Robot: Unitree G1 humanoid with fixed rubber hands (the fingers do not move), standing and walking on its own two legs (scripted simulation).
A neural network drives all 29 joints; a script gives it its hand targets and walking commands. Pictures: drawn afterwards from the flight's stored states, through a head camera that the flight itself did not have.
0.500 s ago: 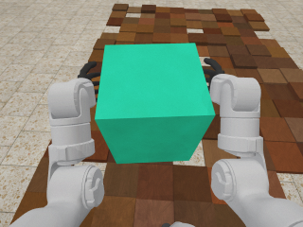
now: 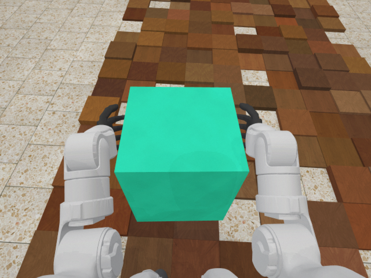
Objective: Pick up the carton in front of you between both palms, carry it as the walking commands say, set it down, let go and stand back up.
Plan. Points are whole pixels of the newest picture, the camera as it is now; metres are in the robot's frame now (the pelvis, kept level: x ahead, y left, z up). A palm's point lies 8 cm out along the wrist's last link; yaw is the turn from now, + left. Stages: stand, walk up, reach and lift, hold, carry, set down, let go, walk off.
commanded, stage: carry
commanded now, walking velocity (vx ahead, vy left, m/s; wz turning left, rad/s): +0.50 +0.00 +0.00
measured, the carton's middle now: (180, 159) +0.35 +0.00 +0.02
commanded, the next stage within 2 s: none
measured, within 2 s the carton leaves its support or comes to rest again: neither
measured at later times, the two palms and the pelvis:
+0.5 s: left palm (123, 51) +0.64 +0.13 +0.10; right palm (232, 45) +0.66 -0.17 +0.10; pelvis +0.31 -0.02 -0.01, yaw -1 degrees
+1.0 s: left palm out of the picture +0.97 +0.15 +0.10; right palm out of the picture +0.95 -0.15 +0.11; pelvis +0.60 +0.02 +0.00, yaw +0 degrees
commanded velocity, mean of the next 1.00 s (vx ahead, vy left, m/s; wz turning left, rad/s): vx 0.50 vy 0.00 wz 0.00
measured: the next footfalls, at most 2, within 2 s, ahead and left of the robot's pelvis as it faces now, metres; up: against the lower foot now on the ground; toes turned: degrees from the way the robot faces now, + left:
right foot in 0.26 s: +0.31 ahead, -0.10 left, -0.02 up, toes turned -5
left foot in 0.66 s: +0.59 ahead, +0.10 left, -0.01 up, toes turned +5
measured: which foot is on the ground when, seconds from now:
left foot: down 0.00-0.24, up 0.26-0.64, down 0.66-1.00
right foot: up 0.00-0.24, down 0.26-0.68, up 0.70-1.00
